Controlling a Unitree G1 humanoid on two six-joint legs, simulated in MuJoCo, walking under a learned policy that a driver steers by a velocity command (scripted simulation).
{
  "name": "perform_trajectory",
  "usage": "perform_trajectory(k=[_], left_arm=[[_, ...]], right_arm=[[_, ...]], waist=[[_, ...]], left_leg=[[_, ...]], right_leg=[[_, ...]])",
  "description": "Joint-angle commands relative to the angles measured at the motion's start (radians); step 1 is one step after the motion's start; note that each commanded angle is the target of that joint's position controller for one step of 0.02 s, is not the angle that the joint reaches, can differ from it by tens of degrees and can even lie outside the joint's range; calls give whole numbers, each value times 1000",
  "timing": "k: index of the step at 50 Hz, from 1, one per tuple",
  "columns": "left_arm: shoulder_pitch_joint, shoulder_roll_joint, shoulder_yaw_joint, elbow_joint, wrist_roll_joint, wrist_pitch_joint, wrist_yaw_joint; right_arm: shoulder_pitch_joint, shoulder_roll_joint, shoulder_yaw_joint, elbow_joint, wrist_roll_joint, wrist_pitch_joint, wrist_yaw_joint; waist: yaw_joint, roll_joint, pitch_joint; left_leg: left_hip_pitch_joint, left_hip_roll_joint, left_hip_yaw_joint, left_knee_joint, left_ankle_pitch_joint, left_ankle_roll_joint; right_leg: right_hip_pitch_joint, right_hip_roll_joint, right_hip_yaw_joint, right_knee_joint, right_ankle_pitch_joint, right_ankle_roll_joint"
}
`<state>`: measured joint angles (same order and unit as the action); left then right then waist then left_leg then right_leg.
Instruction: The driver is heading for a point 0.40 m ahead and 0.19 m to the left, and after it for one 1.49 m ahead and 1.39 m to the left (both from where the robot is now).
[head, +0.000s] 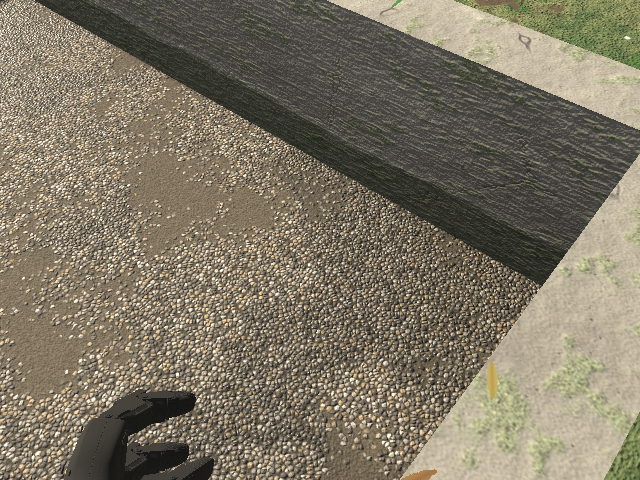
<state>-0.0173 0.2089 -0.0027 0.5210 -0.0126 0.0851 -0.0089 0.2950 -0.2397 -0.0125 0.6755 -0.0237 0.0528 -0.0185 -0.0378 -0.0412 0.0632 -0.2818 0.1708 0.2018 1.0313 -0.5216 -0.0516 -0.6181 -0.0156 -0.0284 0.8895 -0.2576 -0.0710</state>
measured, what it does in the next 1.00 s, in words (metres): steps to the right, turning left: left foot, then right foot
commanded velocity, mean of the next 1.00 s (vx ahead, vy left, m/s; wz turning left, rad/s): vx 0.64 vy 0.00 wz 0.73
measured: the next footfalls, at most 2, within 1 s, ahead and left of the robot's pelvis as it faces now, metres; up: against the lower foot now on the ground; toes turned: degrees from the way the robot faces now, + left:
left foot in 0.34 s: -0.01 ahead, +0.04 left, +0.00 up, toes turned +17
right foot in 0.68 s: +0.17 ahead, -0.13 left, +0.00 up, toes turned +37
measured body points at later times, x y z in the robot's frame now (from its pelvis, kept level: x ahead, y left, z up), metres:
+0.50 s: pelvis -0.01 -0.06 +0.03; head -0.01 -0.04 +0.47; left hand +0.14 +0.26 -0.02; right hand +0.22 -0.24 -0.06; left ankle -0.05 +0.03 -0.68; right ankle +0.14 -0.15 -0.62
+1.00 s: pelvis -0.03 -0.13 +0.04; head -0.04 -0.13 +0.49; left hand -0.16 +0.16 -0.05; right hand +0.30 -0.18 -0.02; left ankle -0.12 -0.08 -0.66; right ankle +0.14 -0.16 -0.69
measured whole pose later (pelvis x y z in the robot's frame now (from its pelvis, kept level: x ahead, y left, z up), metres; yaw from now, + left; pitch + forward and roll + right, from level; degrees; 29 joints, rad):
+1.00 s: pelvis -0.03 -0.13 +0.04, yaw +51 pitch +0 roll -1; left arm 0.25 0.31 0.05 0.64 0.03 0.03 0.03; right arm 0.16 -0.35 -0.07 0.56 0.03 0.15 0.07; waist -0.01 -0.01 -0.02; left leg -0.37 -0.01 0.00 0.88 -0.52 0.02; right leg -0.40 -0.14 -0.18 0.57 -0.15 0.02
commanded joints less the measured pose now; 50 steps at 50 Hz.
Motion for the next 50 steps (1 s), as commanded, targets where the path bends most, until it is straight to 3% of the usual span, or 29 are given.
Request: perform_trajectory(k=[1,2,3,4,6,9,10,14,16,17,18,19,20,22,25,27,32,33,34,35,36,37,39,40,43,44,46,48,50], left_arm=[[109,128,34,-84,-22,-25,15],[42,115,28,-100,-1,-27,29],[21,132,40,-84,31,-25,48],[-17,102,31,-90,37,-37,59],[-24,49,7,-92,31,-76,54],[-15,72,18,-89,33,-112,42],[-16,57,17,-89,32,-117,38],[12,88,35,-67,25,-107,40],[-4,98,45,-55,26,-86,52],[-39,69,41,-60,15,-65,57],[-96,8,27,-99,3,-43,62],[-205,69,36,-191,16,-36,68],[-284,95,41,-219,21,-48,64],[-187,103,36,-178,35,-58,65],[-77,96,37,-106,47,-35,79],[-42,86,28,-90,48,-33,76],[8,109,26,-56,4,-64,44],[71,102,23,-31,-1,-64,40],[174,112,27,8,10,-70,44],[263,213,57,30,29,-81,49],[289,308,83,25,41,-86,49],[281,271,74,19,37,-96,50],[156,179,51,0,39,-98,55],[95,176,50,-8,41,-103,58],[107,187,64,13,44,-112,50],[140,197,66,21,42,-105,48],[159,215,71,23,46,-88,41],[182,259,90,38,52,-67,38],[185,271,102,49,39,-43,38]], right_arm=[[-190,-62,-34,-161,29,-14,-14],[-218,-44,-28,-168,41,-19,-19],[-193,-27,-22,-163,35,-21,-25],[-171,-22,-22,-161,18,-14,-30],[-89,-40,-40,-111,2,0,-36],[-124,-61,-49,-118,15,21,-26],[-167,-60,-48,-126,25,23,-15],[-195,-60,-29,-142,40,34,23],[-133,-21,-10,-128,41,39,29],[-23,5,-4,-84,40,26,36],[13,-30,-7,-64,30,22,41],[-42,-174,-58,-106,66,28,24],[-113,-220,-75,-140,34,27,10],[-240,-189,-60,-188,5,7,-15],[-253,-125,-35,-210,28,-18,-6],[-254,-112,-33,-233,11,-12,9],[-233,-211,-76,-239,9,33,27],[-253,-208,-80,-239,16,43,33],[-289,-192,-83,-255,39,51,30],[-317,-127,-70,-296,73,50,34],[-306,-150,-76,-298,58,49,35],[-295,-207,-97,-264,23,40,30],[-248,-184,-99,-225,21,47,47],[-221,-195,-103,-215,20,66,52],[-175,-214,-105,-188,43,108,73],[-187,-186,-90,-191,51,110,85],[-194,-163,-67,-188,46,101,89],[-191,-160,-62,-198,59,91,93],[-89,-152,-63,-165,71,79,93]], waist=[[167,-109,-366],[133,-75,-317],[101,-127,-279],[69,-112,-245],[38,-63,-256],[28,-49,-243],[38,-57,-219],[56,-112,-193],[15,-97,-181],[-42,-22,-160],[-60,210,-58],[-108,377,-91],[-90,259,-86],[1,162,-116],[42,128,-154],[41,102,-170],[16,187,-162],[47,188,-150],[75,156,-155],[103,-75,-211],[117,-289,-190],[77,-163,-158],[-7,-105,-135],[-40,-122,-139],[-59,-101,-156],[-35,-101,-186],[-12,-111,-171],[13,-170,-152],[-16,-154,-142]], left_leg=[[-357,-252,-223,420,-83,-11],[-370,-247,-250,409,-21,-14],[-374,-230,-281,408,62,-16],[-333,-218,-269,392,99,-18],[-282,-210,-255,431,110,-17],[-222,-191,-227,356,121,2],[-209,-193,-221,315,124,12],[-19,-173,-114,-54,7,75],[149,-178,-79,-257,64,128],[260,-185,-99,-395,98,159],[294,-83,-337,-413,287,228],[268,87,-780,-481,383,331],[241,153,-877,-579,366,387],[129,104,-782,-569,437,341],[-22,-36,-613,-506,606,261],[-54,-102,-577,-490,598,247],[-56,-141,-665,-535,373,245],[-84,-161,-675,-524,294,219],[-176,-178,-687,-468,169,171],[-419,-284,-540,-264,-131,104],[-488,-357,-357,55,-176,68],[-474,-303,-353,241,-113,53],[-411,-247,-308,412,46,17],[-358,-241,-290,440,96,-2],[-260,-223,-256,354,134,-26],[-271,-213,-241,286,97,-21],[-187,-190,-205,43,17,22],[-69,-202,-156,-162,-79,74],[70,-210,-117,-417,60,118]], right_leg=[[479,-227,282,-279,259,-198],[362,-259,302,-330,134,-181],[262,-300,304,-397,-8,-155],[172,-298,317,-417,-74,-143],[144,-312,337,-431,-95,-146],[119,-325,275,-472,-113,-119],[110,-319,230,-477,-82,-98],[128,-275,47,-520,-60,9],[108,-251,-35,-520,9,69],[31,-201,-126,-394,16,116],[-193,-81,-196,-72,31,156],[-401,6,-66,-3,-181,160],[-492,7,64,132,-154,178],[-407,9,106,257,-60,184],[-195,18,63,287,16,177],[-89,24,78,188,9,177],[195,82,56,-179,-156,138],[307,79,52,-315,-129,130],[477,41,84,-386,-34,104],[692,-171,292,-427,-45,27],[598,-365,564,-562,44,-77],[485,-398,596,-566,129,-132],[320,-307,394,-618,-39,-122],[262,-271,299,-625,10,-115],[243,-235,130,-587,62,-80],[304,-242,124,-583,-33,-75],[282,-255,75,-599,-222,-40],[246,-261,21,-595,-342,-1],[201,-267,-28,-528,-383,43]])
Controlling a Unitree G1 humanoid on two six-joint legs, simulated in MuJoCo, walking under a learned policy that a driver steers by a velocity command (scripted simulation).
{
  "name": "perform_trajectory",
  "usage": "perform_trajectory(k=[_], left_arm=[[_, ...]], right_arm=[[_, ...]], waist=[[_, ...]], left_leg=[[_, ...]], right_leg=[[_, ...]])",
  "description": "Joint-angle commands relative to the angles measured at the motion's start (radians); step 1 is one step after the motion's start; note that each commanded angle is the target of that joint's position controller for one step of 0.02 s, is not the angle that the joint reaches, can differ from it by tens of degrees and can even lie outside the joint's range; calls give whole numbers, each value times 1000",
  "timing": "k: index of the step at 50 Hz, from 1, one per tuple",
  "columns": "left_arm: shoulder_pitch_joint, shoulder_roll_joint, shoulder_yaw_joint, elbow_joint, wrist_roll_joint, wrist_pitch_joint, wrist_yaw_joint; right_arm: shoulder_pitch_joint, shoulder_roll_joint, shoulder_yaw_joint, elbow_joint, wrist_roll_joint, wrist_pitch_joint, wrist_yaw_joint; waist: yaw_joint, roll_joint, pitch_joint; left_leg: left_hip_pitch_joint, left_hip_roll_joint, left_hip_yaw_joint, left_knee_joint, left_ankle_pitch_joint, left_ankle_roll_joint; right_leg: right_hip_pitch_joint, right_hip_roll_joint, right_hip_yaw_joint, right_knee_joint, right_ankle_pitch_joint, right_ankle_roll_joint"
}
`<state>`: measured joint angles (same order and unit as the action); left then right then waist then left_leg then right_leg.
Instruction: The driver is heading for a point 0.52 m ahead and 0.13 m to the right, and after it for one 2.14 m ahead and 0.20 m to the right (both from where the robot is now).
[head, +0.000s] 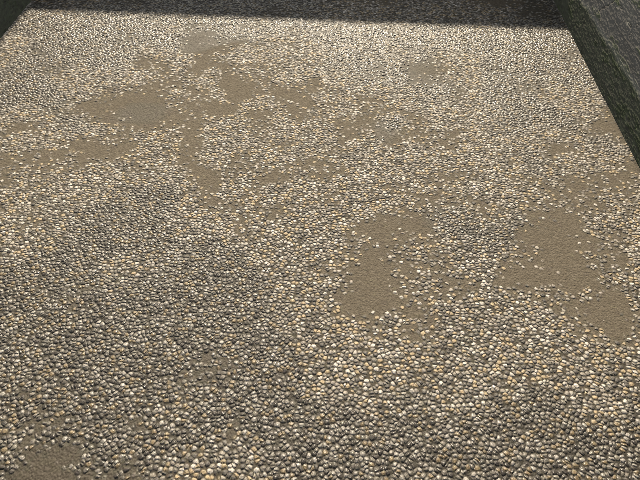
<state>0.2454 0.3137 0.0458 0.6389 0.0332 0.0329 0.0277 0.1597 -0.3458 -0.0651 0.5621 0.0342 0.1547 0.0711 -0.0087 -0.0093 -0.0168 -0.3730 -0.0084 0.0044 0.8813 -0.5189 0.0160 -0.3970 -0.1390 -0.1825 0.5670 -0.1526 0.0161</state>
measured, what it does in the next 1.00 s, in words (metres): steps on the spot, turning right: left foot, then right foot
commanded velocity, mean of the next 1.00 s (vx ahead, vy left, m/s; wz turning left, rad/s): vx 0.57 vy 0.00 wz -0.42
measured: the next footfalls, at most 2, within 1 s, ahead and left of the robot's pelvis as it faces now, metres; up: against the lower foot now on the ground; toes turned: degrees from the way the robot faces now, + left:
left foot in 0.04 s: +0.02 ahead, +0.11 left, +0.00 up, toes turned +1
right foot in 0.40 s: +0.01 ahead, -0.07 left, +0.00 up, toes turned -8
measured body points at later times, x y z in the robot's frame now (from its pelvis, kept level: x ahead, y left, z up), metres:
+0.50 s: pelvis +0.00 +0.00 -0.01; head +0.02 -0.03 +0.44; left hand +0.17 +0.24 -0.09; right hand +0.15 -0.27 -0.10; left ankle -0.01 +0.12 -0.67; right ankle -0.03 -0.06 -0.72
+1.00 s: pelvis +0.06 -0.05 -0.01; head +0.08 -0.06 +0.43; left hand +0.42 -0.02 -0.03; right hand +0.02 -0.32 -0.12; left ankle +0.13 +0.07 -0.72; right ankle +0.06 -0.21 -0.70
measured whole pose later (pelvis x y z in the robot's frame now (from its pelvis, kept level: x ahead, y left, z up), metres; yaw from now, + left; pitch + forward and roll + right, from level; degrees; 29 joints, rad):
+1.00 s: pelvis +0.06 -0.05 -0.01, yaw -30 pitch +1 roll +1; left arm -0.07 0.25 0.01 0.48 0.00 0.06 0.01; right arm 0.28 -0.24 0.00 0.65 -0.01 -0.04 0.01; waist -0.09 -0.01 0.01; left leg -0.39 0.03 0.01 0.77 -0.40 -0.03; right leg -0.59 0.00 0.10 0.92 -0.32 0.01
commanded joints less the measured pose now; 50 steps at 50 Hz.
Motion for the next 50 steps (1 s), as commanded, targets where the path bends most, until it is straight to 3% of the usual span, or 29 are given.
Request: perform_trajectory(k=[1,2,3,5,6,8,11,13,16,18,20,21,22,23,25,27,28,30,33,36,37,38,39,40,42,43,46,48,50], left_arm=[[-46,137,55,-50,-14,22,-3],[-56,62,38,-61,-29,36,-15],[-188,69,26,-143,-31,40,-9],[-194,41,13,-112,-52,32,-18],[-127,26,8,-56,-40,28,-26],[-1,40,19,42,-40,28,-48],[-95,61,25,-1,-46,38,-59],[-88,41,13,-20,-46,41,-38],[-198,22,2,-96,-38,37,-26],[-179,1,-5,-114,-40,28,-34],[-19,-25,-7,-67,-33,17,-41],[135,32,13,-16,-24,10,-37],[185,164,54,-19,-61,6,-33],[176,167,58,-45,-54,4,-21],[83,103,40,-77,-33,4,2],[-33,29,14,-114,-44,-3,12],[-81,15,3,-129,-41,-5,11],[-133,27,0,-150,-37,-10,2],[-150,97,20,-159,-36,-11,-10],[-231,81,18,-191,-47,-8,-5],[-270,66,18,-206,-62,-7,-8],[-191,-5,7,-225,-83,-13,-12],[-110,-20,10,-209,-91,-22,-6],[-185,32,28,-191,-53,-34,-4],[-298,32,23,-209,-36,-30,-14],[-319,-11,2,-223,-33,-15,-17],[-301,-18,-17,-235,-35,14,-16],[-325,-29,-24,-241,-26,23,-17],[-322,-42,-31,-245,-29,21,-31]], right_arm=[[111,-30,-4,-9,1,-35,-1],[159,-75,-7,-6,-28,-47,-15],[173,-222,-46,-36,-25,-57,-35],[66,-116,-7,-19,-63,-79,-72],[6,-65,15,-12,-74,-87,-76],[-80,21,45,-4,-62,-111,-79],[-67,1,35,-5,-47,-120,-84],[25,-15,19,9,-51,-117,-83],[82,-5,6,22,-57,-117,-98],[60,-10,-4,23,-56,-128,-107],[-55,5,-1,-2,-38,-134,-113],[-120,49,8,-41,-41,-134,-118],[-246,50,19,-124,-51,-131,-113],[-281,18,16,-132,-62,-135,-109],[-255,22,24,-115,-73,-148,-94],[-235,63,42,-118,-69,-140,-92],[-222,78,49,-122,-64,-125,-94],[-191,81,56,-120,-66,-105,-105],[-181,56,56,-135,-63,-119,-104],[-21,41,50,-95,-62,-139,-102],[79,20,38,-66,-61,-162,-101],[107,-49,27,-69,-89,-176,-94],[56,-95,7,-77,-85,-176,-90],[30,-51,17,-98,-72,-182,-95],[-14,17,47,-87,-71,-192,-88],[-41,45,60,-80,-70,-201,-80],[-78,21,58,-68,-62,-225,-58],[-50,-31,35,-20,-45,-234,-63],[-60,-48,23,-12,-24,-216,-61]], waist=[[-48,-59,-15],[-61,255,78],[-116,341,101],[-34,238,60],[17,205,19],[70,193,8],[29,129,27],[-21,127,-26],[-84,97,19],[-70,81,11],[27,46,-38],[79,-117,-62],[149,-322,-28],[160,-216,-21],[86,-45,-58],[17,-5,-46],[0,-50,-50],[-13,-84,-67],[2,-95,-79],[-63,-66,-104],[-121,30,-142],[-80,321,-227],[-51,444,-258],[-68,246,-158],[-46,101,-54],[-26,108,-42],[6,119,-83],[10,119,-119],[24,132,-118]], left_leg=[[260,-45,19,-416,134,60],[301,140,-329,-553,97,87],[162,348,-609,-617,351,161],[28,286,-471,-635,210,163],[-3,220,-359,-636,156,127],[-68,131,-181,-627,181,76],[13,160,-125,-560,336,101],[154,216,-173,-562,144,145],[257,289,-238,-523,76,180],[258,293,-214,-469,139,165],[101,213,-85,-330,229,100],[-97,79,67,-24,332,37],[-492,-97,79,155,38,-36],[-647,-52,-45,288,-5,-54],[-634,-18,-85,407,94,-87],[-489,-9,-71,346,180,-115],[-393,-33,-43,306,204,-124],[-250,-51,-15,192,230,-121],[-10,-89,17,19,269,-90],[176,-67,-35,-181,295,-68],[324,10,-117,-353,345,-27],[582,238,-325,-219,586,23],[560,368,-608,-312,516,115],[419,382,-626,-355,420,141],[222,338,-519,-364,387,145],[148,312,-460,-359,394,149],[15,245,-329,-375,451,133],[1,207,-244,-358,587,113],[-59,158,-226,-370,482,100]], right_leg=[[-129,-81,59,-57,-442,-7],[-398,28,-30,274,-473,48],[-532,117,79,320,-522,58],[-317,82,226,372,-344,21],[-214,97,234,372,-262,18],[-21,125,208,350,-151,10],[-54,164,192,335,-186,-14],[-101,151,174,261,-236,-37],[-212,122,162,216,-292,-69],[-170,120,147,152,-266,-92],[112,157,127,11,-130,-126],[322,92,332,-11,-25,-170],[471,-45,757,-133,26,-276],[539,-115,846,-164,39,-326],[452,-84,761,-76,173,-325],[224,26,605,-37,185,-266],[121,85,558,-36,225,-242],[29,151,516,-28,289,-216],[-35,162,566,-57,417,-214],[-4,161,604,90,579,-204],[-41,192,574,259,412,-163],[-274,285,465,541,-175,-117],[-438,314,436,608,-405,-98],[-460,287,430,700,-309,-72],[-448,254,405,766,-219,-48],[-433,238,413,748,-222,-33],[-259,200,350,534,-223,13],[-121,155,226,351,-186,8],[51,138,108,214,-87,-2]])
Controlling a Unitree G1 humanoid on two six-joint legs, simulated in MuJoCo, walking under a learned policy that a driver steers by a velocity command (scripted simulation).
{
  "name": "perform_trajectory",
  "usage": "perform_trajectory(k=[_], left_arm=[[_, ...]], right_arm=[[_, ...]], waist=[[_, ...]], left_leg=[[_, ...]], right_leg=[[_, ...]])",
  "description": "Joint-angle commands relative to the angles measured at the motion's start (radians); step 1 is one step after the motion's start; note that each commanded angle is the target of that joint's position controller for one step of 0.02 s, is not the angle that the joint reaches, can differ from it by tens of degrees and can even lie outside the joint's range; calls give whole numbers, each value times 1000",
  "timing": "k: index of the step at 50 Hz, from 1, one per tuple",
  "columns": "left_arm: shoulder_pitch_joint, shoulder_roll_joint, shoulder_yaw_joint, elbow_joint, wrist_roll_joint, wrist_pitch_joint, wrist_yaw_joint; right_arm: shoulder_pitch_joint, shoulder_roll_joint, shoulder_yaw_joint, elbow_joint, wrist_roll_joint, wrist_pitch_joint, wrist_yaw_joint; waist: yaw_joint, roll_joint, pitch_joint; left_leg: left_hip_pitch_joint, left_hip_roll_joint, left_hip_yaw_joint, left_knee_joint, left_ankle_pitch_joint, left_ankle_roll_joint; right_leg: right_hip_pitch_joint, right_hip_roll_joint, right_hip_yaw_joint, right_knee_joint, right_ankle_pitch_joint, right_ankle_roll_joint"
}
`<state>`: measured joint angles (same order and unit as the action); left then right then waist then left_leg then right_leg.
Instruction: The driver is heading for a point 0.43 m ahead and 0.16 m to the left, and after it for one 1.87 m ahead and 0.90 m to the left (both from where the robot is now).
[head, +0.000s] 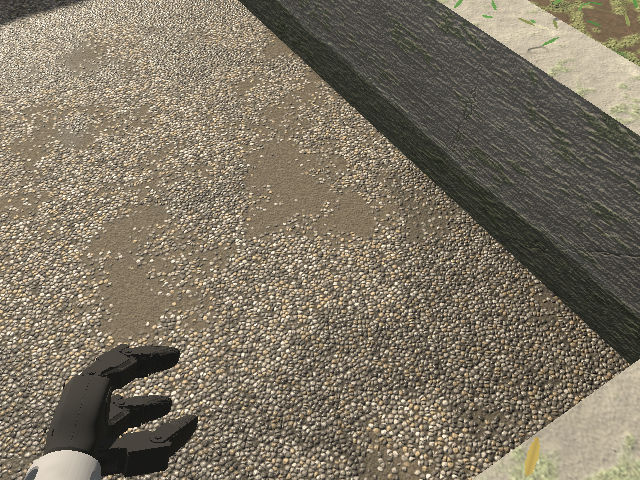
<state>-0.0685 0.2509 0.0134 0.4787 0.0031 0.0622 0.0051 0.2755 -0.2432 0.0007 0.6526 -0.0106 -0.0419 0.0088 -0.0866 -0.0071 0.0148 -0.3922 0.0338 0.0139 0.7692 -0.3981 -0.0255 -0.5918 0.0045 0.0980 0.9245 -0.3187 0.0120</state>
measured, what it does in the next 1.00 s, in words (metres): steps on the spot, turning left: right foot, then left foot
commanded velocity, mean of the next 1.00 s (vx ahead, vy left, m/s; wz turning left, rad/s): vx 0.99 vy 0.00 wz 0.74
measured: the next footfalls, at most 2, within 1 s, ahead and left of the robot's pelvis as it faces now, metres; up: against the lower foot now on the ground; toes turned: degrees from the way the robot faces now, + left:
right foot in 0.04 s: +0.12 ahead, -0.14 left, +0.00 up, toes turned +1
left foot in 0.38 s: +0.04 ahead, +0.04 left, +0.00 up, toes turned +17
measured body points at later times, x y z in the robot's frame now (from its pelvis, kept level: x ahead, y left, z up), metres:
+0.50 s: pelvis +0.01 -0.06 -0.01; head +0.02 -0.03 +0.44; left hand +0.09 +0.24 -0.10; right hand +0.31 -0.19 -0.06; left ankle +0.00 +0.03 -0.71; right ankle +0.09 -0.17 -0.68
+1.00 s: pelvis -0.03 -0.06 +0.00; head -0.02 -0.04 +0.45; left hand -0.10 +0.23 -0.09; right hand +0.33 -0.03 -0.02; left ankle -0.06 +0.09 -0.70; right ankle +0.09 -0.17 -0.71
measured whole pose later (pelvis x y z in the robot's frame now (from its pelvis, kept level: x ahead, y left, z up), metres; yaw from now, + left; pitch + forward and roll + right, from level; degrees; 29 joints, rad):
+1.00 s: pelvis -0.03 -0.06 +0.00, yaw +46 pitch +0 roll -2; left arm 0.18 0.25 0.01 0.61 0.02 -0.01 -0.01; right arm -0.02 -0.29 -0.03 0.50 0.02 0.10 0.03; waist 0.04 0.01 0.02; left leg -0.53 0.04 -0.02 0.84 -0.25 -0.02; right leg -0.33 -0.15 -0.18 0.71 -0.36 0.06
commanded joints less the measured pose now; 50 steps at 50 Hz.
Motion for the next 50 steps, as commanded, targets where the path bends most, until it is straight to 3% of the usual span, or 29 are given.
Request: perform_trajectory(k=[1,3,4,5,6,7,9,12,14,17,20,21,22,23,24,26,28,31,32,33,34,35,36,37,39,42,45,47,50], left_arm=[[9,11,-6,-78,12,-1,-6],[89,10,-15,-65,18,2,-6],[88,90,13,-57,10,-8,-1],[131,123,22,-49,2,-15,1],[198,152,30,-26,8,-33,9],[215,149,32,-12,18,-48,21],[139,94,15,-4,25,-72,36],[107,46,3,11,30,-107,31],[101,30,-1,27,30,-113,28],[164,73,18,56,32,-108,40],[149,70,25,66,16,-97,47],[172,61,23,44,22,-80,55],[33,63,18,-47,22,-65,59],[-82,85,20,-106,20,-66,56],[-38,96,26,-79,28,-67,46],[93,72,17,-46,38,-71,45],[110,50,6,-30,48,-59,44],[87,2,-18,-38,36,-47,32],[109,19,-9,-38,5,-56,12],[125,19,-6,-24,2,-57,1],[183,16,-3,2,14,-55,-4],[276,50,4,25,47,-59,-2],[306,182,48,31,58,-59,0],[306,196,56,16,51,-65,10],[163,143,29,0,42,-76,20],[50,110,14,-9,32,-93,16],[61,108,22,12,24,-98,-1],[143,94,18,31,19,-106,-14],[116,100,25,31,2,-77,-15]], right_arm=[[-173,-131,-36,-100,25,-4,-1],[-155,-79,-28,-100,26,26,-7],[-135,-34,-17,-121,22,23,-12],[-198,-43,-24,-137,16,31,-16],[-306,-61,-33,-188,15,40,-12],[-332,-69,-46,-199,15,44,-15],[-258,-40,-45,-176,8,49,-10],[-210,-44,-54,-144,0,78,-12],[-223,-18,-39,-147,2,97,-3],[-288,-13,-29,-179,14,109,14],[-204,-1,-21,-156,8,106,29],[-163,-51,-31,-147,10,108,29],[-141,-178,-69,-154,34,131,23],[-140,-228,-86,-167,26,144,13],[-245,-184,-69,-200,7,140,-2],[-367,-112,-37,-232,0,124,-10],[-413,-91,-22,-254,3,110,0],[-437,-83,-19,-252,2,110,8],[-415,-133,-43,-246,35,94,9],[-435,-136,-50,-248,49,95,9],[-443,-118,-52,-250,54,100,7],[-413,-58,-43,-263,63,97,6],[-413,-55,-46,-289,83,89,-2],[-484,-111,-68,-294,42,75,-4],[-505,-124,-75,-290,29,70,11],[-391,-106,-65,-248,29,117,24],[-379,-89,-47,-242,34,143,14],[-428,-45,-20,-255,33,129,22],[-353,-9,-3,-231,12,120,26]], waist=[[103,111,-140],[117,-7,-155],[131,-213,-205],[179,-264,-177],[226,-274,-112],[216,-214,-83],[119,-192,-89],[59,-132,-134],[49,-128,-147],[90,-162,-173],[29,-28,-207],[20,128,-209],[-57,354,-196],[-84,315,-154],[-13,206,-96],[81,166,-114],[92,156,-144],[85,126,-168],[102,154,-202],[121,122,-164],[152,57,-126],[171,-161,-141],[213,-399,-135],[231,-253,-74],[144,-138,-29],[63,-168,-49],[56,-95,-61],[122,-68,-109],[105,-66,-107]], left_leg=[[-50,91,-229,-251,317,134],[-107,-2,-153,-105,188,109],[-126,-69,-38,-7,66,65],[-163,-88,12,135,-44,44],[-296,-86,-40,287,-103,35],[-362,-90,-122,395,-73,33],[-357,-82,-150,455,7,29],[-224,-53,-108,438,74,18],[-118,-28,-58,264,76,25],[6,-38,18,129,26,48],[268,-51,13,-78,115,101],[356,-23,-87,-16,386,154],[382,72,-400,-163,415,247],[366,162,-633,-279,280,317],[260,184,-583,-241,433,321],[76,109,-469,-202,481,252],[-31,47,-435,-227,456,201],[-83,-18,-429,-232,415,186],[-114,-11,-436,-306,184,200],[-182,-23,-453,-317,66,191],[-296,-46,-442,-257,-4,156],[-460,-140,-339,-7,-49,101],[-642,-193,-227,176,-122,73],[-666,-159,-246,311,-54,50],[-626,-114,-218,442,46,24],[-385,-90,-109,559,126,-24],[-265,-22,-48,349,217,-17],[-69,-22,6,148,178,-4],[133,-29,69,-95,127,22]], right_leg=[[312,-2,-167,-193,120,-5],[436,-55,-122,-186,309,-36],[432,-160,-6,-297,243,-64],[390,-243,135,-439,94,-101],[399,-316,269,-535,-21,-123],[383,-346,313,-528,-3,-144],[336,-337,222,-502,76,-139],[275,-306,62,-465,301,-123],[267,-271,-68,-419,437,-84],[317,-284,-115,-407,482,-84],[220,-250,-209,-239,383,-29],[70,-166,-257,-52,347,18],[-180,-17,-243,14,-78,72],[-325,22,-110,116,-240,98],[-335,16,-67,204,-176,119],[-181,5,-67,217,-91,123],[-12,7,-84,179,-39,110],[194,25,-82,24,2,96],[329,30,-109,-44,46,72],[443,25,-106,-160,86,49],[587,3,-89,-233,56,18],[756,-133,33,-253,132,-31],[739,-321,340,-418,-51,-85],[606,-382,469,-509,-193,-107],[436,-404,424,-551,-307,-144],[190,-337,144,-580,-218,-108],[190,-286,-101,-507,-65,-47],[176,-265,-147,-488,-90,-53],[181,-259,-137,-458,-121,-81]])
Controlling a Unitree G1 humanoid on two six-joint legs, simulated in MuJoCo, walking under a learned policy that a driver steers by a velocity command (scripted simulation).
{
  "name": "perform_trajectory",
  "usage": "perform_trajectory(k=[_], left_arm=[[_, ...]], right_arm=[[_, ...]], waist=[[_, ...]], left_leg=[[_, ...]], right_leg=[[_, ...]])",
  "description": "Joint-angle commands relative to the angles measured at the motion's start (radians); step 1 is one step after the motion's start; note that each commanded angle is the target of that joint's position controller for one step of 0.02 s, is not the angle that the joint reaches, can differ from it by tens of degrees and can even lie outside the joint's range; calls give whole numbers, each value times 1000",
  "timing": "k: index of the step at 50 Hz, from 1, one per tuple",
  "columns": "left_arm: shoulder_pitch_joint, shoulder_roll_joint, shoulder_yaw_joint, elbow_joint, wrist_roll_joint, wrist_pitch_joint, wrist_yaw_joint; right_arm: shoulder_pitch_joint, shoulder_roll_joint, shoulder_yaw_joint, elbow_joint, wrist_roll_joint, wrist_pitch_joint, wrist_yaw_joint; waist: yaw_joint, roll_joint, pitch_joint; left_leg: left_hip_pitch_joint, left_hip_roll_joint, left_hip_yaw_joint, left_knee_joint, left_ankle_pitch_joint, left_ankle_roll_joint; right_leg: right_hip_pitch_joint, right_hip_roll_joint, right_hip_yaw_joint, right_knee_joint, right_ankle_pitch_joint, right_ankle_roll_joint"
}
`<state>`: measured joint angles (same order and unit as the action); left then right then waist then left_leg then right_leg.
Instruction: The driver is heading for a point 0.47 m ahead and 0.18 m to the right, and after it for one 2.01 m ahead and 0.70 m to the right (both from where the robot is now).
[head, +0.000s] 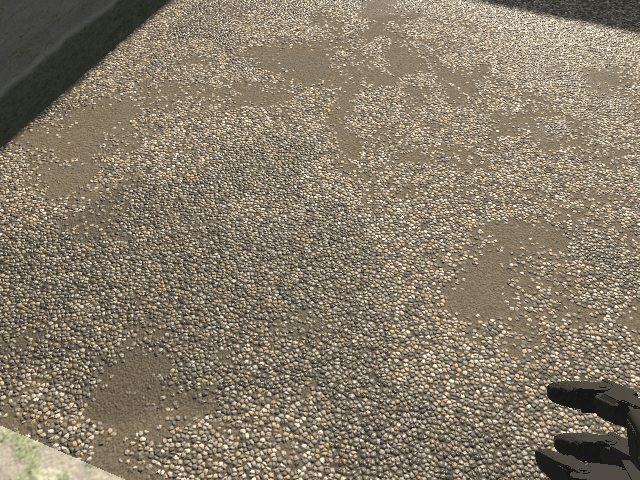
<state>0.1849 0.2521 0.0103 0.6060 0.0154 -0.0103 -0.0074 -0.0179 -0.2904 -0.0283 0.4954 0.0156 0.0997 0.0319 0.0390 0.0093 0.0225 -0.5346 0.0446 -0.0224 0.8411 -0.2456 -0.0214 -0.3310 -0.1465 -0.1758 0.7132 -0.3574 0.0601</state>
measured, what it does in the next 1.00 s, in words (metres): steps on the spot, turning right: left foot, then right foot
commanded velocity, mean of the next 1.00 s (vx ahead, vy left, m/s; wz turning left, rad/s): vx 1.00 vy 0.00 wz -0.67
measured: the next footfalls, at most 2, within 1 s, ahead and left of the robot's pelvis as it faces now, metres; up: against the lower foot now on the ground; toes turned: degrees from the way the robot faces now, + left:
left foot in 0.02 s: +0.11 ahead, +0.13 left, +0.00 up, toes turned +2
right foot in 0.42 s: +0.06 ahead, -0.08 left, +0.00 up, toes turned -15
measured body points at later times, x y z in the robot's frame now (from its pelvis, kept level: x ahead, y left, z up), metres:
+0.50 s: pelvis +0.02 +0.03 -0.02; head +0.03 +0.00 +0.43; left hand +0.29 +0.19 -0.08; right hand +0.13 -0.26 -0.11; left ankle +0.08 +0.14 -0.69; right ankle +0.02 -0.07 -0.71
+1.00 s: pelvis +0.04 +0.02 +0.00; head +0.04 +0.00 +0.45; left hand +0.40 +0.00 -0.01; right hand -0.01 -0.26 -0.10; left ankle +0.14 +0.12 -0.71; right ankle +0.02 -0.12 -0.69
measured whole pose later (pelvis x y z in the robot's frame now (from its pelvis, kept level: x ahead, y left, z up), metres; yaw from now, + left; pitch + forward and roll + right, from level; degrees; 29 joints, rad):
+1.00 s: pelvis +0.04 +0.02 +0.00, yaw -42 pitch +0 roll +2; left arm -0.05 0.27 0.03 0.50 -0.01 0.06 -0.03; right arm 0.20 -0.24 0.00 0.62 -0.03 -0.02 0.00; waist -0.05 0.01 0.03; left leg -0.35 0.09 0.17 0.73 -0.37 -0.02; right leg -0.55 -0.02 0.04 0.88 -0.26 0.00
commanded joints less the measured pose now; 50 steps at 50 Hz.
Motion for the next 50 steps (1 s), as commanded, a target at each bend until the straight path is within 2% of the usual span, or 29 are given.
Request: perform_trajectory(k=[1,2,3,4,5,6,8,10,15,17,20,21,22,23,24,25,26,29,30,33,35,36,37,38,40,41,44,47,50], left_arm=[[-100,67,23,-87,-15,16,-6],[-50,15,13,-101,-15,31,-3],[-231,16,-1,-199,-17,29,-2],[-357,61,27,-229,-34,26,12],[-341,57,35,-220,-52,16,27],[-274,30,30,-197,-39,8,36],[-192,-12,23,-167,-13,12,33],[-159,-8,32,-152,-13,40,28],[-194,-1,23,-155,-11,84,15],[-219,2,17,-151,-15,85,-6],[-221,2,14,-162,-24,84,-33],[-163,-18,11,-137,-25,77,-39],[-70,-19,11,-92,-17,71,-30],[10,62,28,-81,-14,68,-27],[60,206,78,-92,-34,81,-17],[27,199,83,-115,-18,83,1],[-70,157,68,-139,-3,82,17],[-237,59,22,-186,-24,54,33],[-294,61,14,-195,-25,46,29],[-262,109,35,-185,-19,36,19],[-260,98,45,-185,-32,52,24],[-241,65,40,-180,-42,60,26],[-157,-3,29,-192,-54,59,25],[-161,4,34,-213,-79,48,33],[-272,90,68,-200,-50,34,26],[-280,84,65,-205,-37,38,19],[-295,39,32,-195,-32,62,-3],[-341,52,25,-210,-35,64,-20],[-312,-8,-9,-190,-18,57,-34]], right_arm=[[49,46,30,-42,-32,-23,3],[115,-4,30,-44,-34,-32,1],[157,-152,-17,-36,0,-36,-6],[230,-188,-34,-34,-10,-43,-28],[234,-172,-34,-28,-32,-57,-50],[170,-129,-22,-24,-51,-69,-68],[93,-44,1,-34,-52,-97,-76],[46,5,18,-35,-50,-127,-68],[96,-4,9,-3,-44,-162,-53],[127,-45,-4,19,-43,-162,-52],[155,-80,-25,41,-44,-150,-66],[142,-66,-26,44,-38,-140,-71],[140,9,-12,43,-41,-125,-73],[89,14,-9,-14,-42,-107,-82],[-92,-30,-17,-121,-50,-107,-86],[-158,-33,-12,-148,-50,-114,-85],[-119,-26,-9,-125,-45,-119,-79],[-60,45,11,-89,-35,-96,-50],[-14,33,8,-78,-41,-83,-43],[21,-3,9,-68,-34,-71,-56],[94,25,20,-24,-20,-86,-59],[158,53,27,7,-36,-95,-58],[178,4,21,5,-70,-103,-54],[197,-89,-18,10,-71,-95,-54],[169,-80,-6,-12,-62,-104,-61],[107,-51,6,-12,-59,-111,-63],[33,-28,20,-13,-51,-123,-53],[47,-59,4,6,-52,-142,-32],[42,-41,13,5,-25,-150,-20]], waist=[[-41,-11,-141],[-40,179,-174],[-190,450,-185],[-258,331,-138],[-229,227,-158],[-149,150,-147],[-57,93,-147],[-16,87,-146],[-32,77,-124],[-52,132,-87],[-65,141,-94],[-33,86,-122],[-9,-41,-142],[33,-249,-104],[134,-377,-163],[117,-208,-157],[58,-145,-154],[-47,-126,-154],[-95,-114,-139],[-82,-130,-142],[-98,-91,-129],[-111,-5,-142],[-87,256,-185],[-142,435,-188],[-128,220,-103],[-97,157,-71],[-50,155,-95],[-47,89,-78],[-50,25,-121]], left_leg=[[353,-62,106,-165,13,32],[470,5,1,-109,290,66],[427,162,-290,-383,19,135],[386,258,-447,-490,-152,188],[431,290,-492,-475,-252,191],[381,302,-456,-424,-206,177],[254,290,-386,-402,-206,144],[152,278,-307,-411,-182,127],[152,269,-131,-399,-144,113],[60,226,30,-394,-16,86],[126,258,42,-382,-60,99],[119,245,80,-292,-41,76],[66,181,168,-55,11,39],[-216,60,177,257,-46,-8],[-463,-87,59,327,-315,-54],[-523,-46,-63,394,-263,-76],[-507,-42,-75,409,-209,-88],[-171,-60,-10,375,-135,-103],[40,-83,28,304,-50,-97],[198,-81,4,69,-36,-79],[336,-41,-31,-199,34,-47],[499,-18,-27,-270,77,-27],[689,136,-157,-171,310,3],[688,255,-385,-301,165,38],[513,281,-433,-389,-11,71],[419,283,-365,-392,10,79],[242,238,-177,-433,-22,74],[189,263,-67,-417,-136,73],[89,218,-14,-403,-222,76]], right_leg=[[-80,-57,104,-103,-31,-121],[-204,21,61,137,-68,-80],[-392,159,71,284,-287,-23],[-489,212,255,479,-267,-1],[-558,213,364,580,-158,-13],[-577,206,381,637,-53,-18],[-504,190,373,674,14,-18],[-431,201,346,695,65,-2],[-353,142,263,476,155,-2],[-140,144,156,268,103,-34],[-26,140,96,129,-46,-85],[73,150,92,31,16,-105],[164,163,131,-20,24,-144],[282,85,375,38,391,-242],[355,-35,790,-185,330,-342],[329,-106,870,-241,252,-376],[270,-88,834,-219,205,-361],[-74,53,648,-223,153,-258],[-269,132,530,-220,228,-213],[-178,145,551,-240,319,-228],[-128,128,594,-186,284,-223],[-205,154,575,-86,194,-194],[-390,252,481,103,-77,-141],[-550,288,403,169,-203,-117],[-550,254,378,340,-91,-81],[-512,229,379,346,-39,-67],[-302,168,275,323,60,-57],[-276,120,218,280,101,-62],[2,128,141,50,127,-71]])
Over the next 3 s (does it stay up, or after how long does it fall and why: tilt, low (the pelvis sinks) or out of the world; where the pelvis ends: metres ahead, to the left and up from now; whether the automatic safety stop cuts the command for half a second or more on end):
stays up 0.01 0.01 -0.01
